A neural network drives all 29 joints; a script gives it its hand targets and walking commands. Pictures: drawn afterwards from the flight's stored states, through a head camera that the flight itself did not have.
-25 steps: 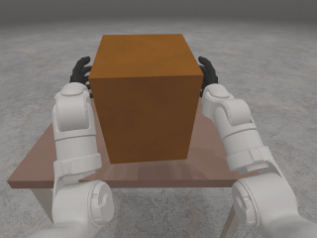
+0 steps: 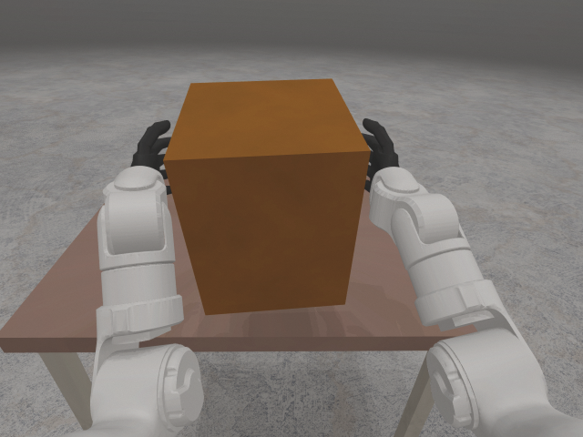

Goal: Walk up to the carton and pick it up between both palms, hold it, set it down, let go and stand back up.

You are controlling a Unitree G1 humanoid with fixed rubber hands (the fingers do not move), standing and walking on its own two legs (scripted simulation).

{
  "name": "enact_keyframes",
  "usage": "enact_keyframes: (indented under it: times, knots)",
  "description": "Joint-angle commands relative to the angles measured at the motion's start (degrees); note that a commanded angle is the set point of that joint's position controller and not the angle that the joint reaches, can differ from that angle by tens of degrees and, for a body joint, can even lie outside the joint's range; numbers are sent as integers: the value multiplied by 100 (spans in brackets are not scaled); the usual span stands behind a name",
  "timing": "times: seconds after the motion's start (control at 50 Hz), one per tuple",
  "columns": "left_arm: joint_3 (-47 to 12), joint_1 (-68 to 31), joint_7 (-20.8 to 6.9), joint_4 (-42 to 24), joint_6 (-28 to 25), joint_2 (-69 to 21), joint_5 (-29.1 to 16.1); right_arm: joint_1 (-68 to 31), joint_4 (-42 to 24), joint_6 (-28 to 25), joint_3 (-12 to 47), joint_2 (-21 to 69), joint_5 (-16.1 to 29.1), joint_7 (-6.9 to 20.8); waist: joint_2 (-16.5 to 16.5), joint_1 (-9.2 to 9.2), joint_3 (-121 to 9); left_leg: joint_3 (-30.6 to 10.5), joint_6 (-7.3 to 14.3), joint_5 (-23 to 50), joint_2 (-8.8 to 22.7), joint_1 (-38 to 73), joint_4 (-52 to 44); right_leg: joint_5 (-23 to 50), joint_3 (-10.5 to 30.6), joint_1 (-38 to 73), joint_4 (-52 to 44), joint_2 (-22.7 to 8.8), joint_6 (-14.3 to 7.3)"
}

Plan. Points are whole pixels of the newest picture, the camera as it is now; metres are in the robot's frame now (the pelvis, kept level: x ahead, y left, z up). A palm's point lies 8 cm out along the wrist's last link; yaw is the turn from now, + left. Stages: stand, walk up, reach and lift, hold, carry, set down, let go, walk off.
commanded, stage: hold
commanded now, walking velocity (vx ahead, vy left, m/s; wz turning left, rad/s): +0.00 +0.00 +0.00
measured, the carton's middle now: (269, 195) +0.40 +0.00 +0.23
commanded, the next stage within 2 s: none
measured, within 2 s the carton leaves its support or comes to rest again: neither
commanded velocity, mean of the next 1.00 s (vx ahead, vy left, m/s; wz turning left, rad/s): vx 0.00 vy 0.00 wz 0.00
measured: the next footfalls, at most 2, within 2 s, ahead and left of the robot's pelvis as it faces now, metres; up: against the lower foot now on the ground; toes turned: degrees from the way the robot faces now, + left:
none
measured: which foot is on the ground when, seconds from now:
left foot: down 0.00-1.00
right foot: down 0.00-1.00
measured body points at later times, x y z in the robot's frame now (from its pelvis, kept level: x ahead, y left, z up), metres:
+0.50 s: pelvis +0.00 +0.00 +0.00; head -0.09 +0.04 +0.44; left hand +0.38 +0.17 +0.30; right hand +0.37 -0.12 +0.31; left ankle +0.03 +0.10 -0.75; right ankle +0.03 -0.07 -0.75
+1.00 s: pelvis -0.01 +0.00 +0.00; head -0.09 +0.03 +0.44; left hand +0.37 +0.15 +0.29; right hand +0.36 -0.14 +0.30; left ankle +0.03 +0.10 -0.75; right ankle +0.03 -0.07 -0.75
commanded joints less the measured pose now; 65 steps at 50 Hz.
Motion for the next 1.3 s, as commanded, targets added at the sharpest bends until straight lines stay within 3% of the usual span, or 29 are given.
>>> enact_keyframes:
  times: [0.0,0.06,0.1,0.12,0.14,0.2,0.22,0.28,0.4,0.42,0.46,0.52,0.58,0.68,0.7,0.8,0.84,0.86,0.9,0.92,0.94,0.98,1.04,1.08,1.12,1.18,1.22,1.24,1.28]
  knots:
    - [-2291,-4165,-817,-980,-490,-2724,-1464,-4652,-1925,-474,1398,2898,847,1000,762,147,-2085,-197,-275,1097,36,-368,-336,1261,615,1040,163,-109,509]
    - [-1979,-4369,-708,-393,-553,-2678,-1380,-4939,-1492,-475,1128,2846,596,1205,568,332,-1744,-241,-112,-176,132,-865,-670,203,649,913,42,-123,489]
    - [-1658,-4400,-678,81,-616,-2564,-1258,-5151,-1232,-506,987,2903,408,1333,232,528,-1624,-248,35,-700,184,-1113,-825,-276,700,845,17,-149,504]
    - [-1637,-4552,-661,206,-642,-2653,-1319,-5318,-1199,-570,902,2917,340,1389,298,538,-1719,-267,37,-781,204,-1177,-844,-342,722,813,43,-149,476]
    - [-1653,-4575,-624,140,-696,-2687,-1362,-5528,-1384,-650,963,2971,355,1408,194,593,-2159,-299,53,-582,201,-1047,-744,-222,737,949,86,-137,490]
    - [-1329,-4542,-614,528,-704,-2490,-1258,-5385,-945,-632,830,3033,278,1377,-171,547,-2195,-207,109,-363,93,-674,-553,-204,868,764,-60,-219,507]
    - [-1228,-4486,-655,776,-679,-2486,-1195,-5377,-827,-636,721,3015,218,1345,-154,505,-2102,-142,111,-389,50,-645,-518,-286,888,692,-131,-250,502]
    - [-1473,-4472,-704,480,-675,-2682,-1298,-5214,-895,-679,638,2948,257,1251,206,303,-2394,-256,-13,67,92,-514,-447,292,846,831,-20,-173,432]
    - [-1445,-4107,-969,904,-450,-2577,-1105,-4663,-277,-474,278,2514,190,1090,808,-47,-1408,-202,-173,-108,63,-1011,-598,514,797,1051,-31,-242,418]
    - [-1631,-4136,-996,495,-470,-2633,-1216,-4668,-535,-497,390,2593,323,1067,860,-122,-1711,-242,-223,235,74,-931,-521,951,765,1300,98,-194,407]
    - [-1844,-4454,-976,344,-508,-2749,-1321,-4757,-471,-439,375,2590,418,1076,1192,-175,-1581,-290,-351,374,126,-994,-514,924,698,1148,146,-120,373]
    - [-2114,-4232,-939,-227,-512,-2906,-1494,-4728,-1107,-464,795,2647,739,1040,1183,-146,-2163,-316,-434,1492,90,-538,-177,1825,682,1409,298,-70,385]
    - [-2196,-4231,-874,-497,-507,-2811,-1549,-4617,-1239,-361,1034,2691,854,1020,877,-156,-2186,-338,-446,1703,94,-156,-125,1788,630,1171,231,-43,397]
    - [-2188,-4281,-767,-948,-589,-2786,-1644,-4717,-1730,-332,1542,2977,1067,1099,372,178,-2556,-301,-285,1581,72,-240,-210,1691,601,1279,247,6,488]
    - [-1996,-4264,-738,-668,-585,-2698,-1571,-4826,-1670,-322,1488,2921,1006,1120,327,300,-2329,-291,-233,1302,68,-301,-272,1457,623,1109,208,-9,483]
    - [-1765,-4129,-630,-425,-561,-2580,-1473,-5045,-1809,-392,1536,3038,916,1157,-143,493,-2306,-220,-39,859,39,-218,-331,1189,735,904,78,-84,551]
    - [-1913,-4215,-632,-655,-546,-2690,-1554,-4971,-1857,-428,1533,3117,944,1128,54,469,-2487,-203,-50,892,11,-237,-321,1212,780,934,96,-91,538]
    - [-1754,-4182,-644,-405,-513,-2613,-1462,-5007,-1734,-401,1468,3117,903,1113,-43,537,-2219,-186,0,782,7,-326,-361,1106,803,873,21,-114,573]
    - [-1693,-4177,-697,-168,-485,-2523,-1382,-4918,-1431,-392,1316,3062,784,1086,127,443,-2091,-146,14,386,-19,-467,-404,900,867,988,-4,-195,555]
    - [-1849,-4133,-696,-405,-489,-2629,-1425,-4901,-1610,-437,1333,3067,797,1075,185,371,-2315,-183,-37,568,-20,-383,-337,1028,880,1080,44,-179,537]
    - [-1748,-4158,-737,-14,-429,-2576,-1369,-4819,-1308,-386,1078,2916,682,1051,362,326,-1869,-165,-72,259,-4,-528,-450,728,880,903,-67,-219,528]
    - [-1863,-4371,-788,-69,-413,-2650,-1397,-4817,-1012,-379,825,2835,572,1059,608,129,-1756,-165,-138,-27,8,-691,-483,402,847,795,-55,-220,498]
    - [-1778,-4446,-876,309,-425,-2640,-1249,-4670,-535,-343,404,2663,346,1126,1007,19,-1349,-246,-167,-551,134,-1188,-711,51,859,920,-10,-232,424]
    - [-1851,-4548,-924,213,-464,-2700,-1321,-4652,-488,-339,275,2560,276,1147,1109,-114,-1524,-280,-231,-585,180,-1187,-744,311,793,1016,116,-187,411]
    - [-2078,-4716,-938,-37,-528,-2730,-1512,-4726,-733,-354,393,2717,352,1120,1104,-206,-1929,-286,-252,-16,111,-1152,-560,830,839,1256,186,-207,412]
    - [-1951,-4615,-950,68,-642,-2708,-1541,-4806,-866,-359,553,2831,428,1081,761,-173,-2221,-290,-230,349,5,-984,-421,1076,833,1248,182,-239,465]
    - [-1624,-4367,-976,415,-616,-2580,-1412,-4996,-1000,-359,666,2741,426,1040,439,-13,-2182,-273,-168,424,-2,-781,-376,1046,817,1143,125,-251,523]
    - [-1735,-4246,-977,66,-646,-2614,-1472,-4910,-1337,-406,941,2878,556,1030,235,46,-2468,-295,-174,790,-2,-616,-308,1330,777,1276,141,-193,528]
    - [-1592,-4212,-954,243,-637,-2568,-1442,-5102,-1442,-375,1057,2893,619,987,128,156,-2280,-309,-129,795,1,-599,-318,1420,771,1194,126,-205,542]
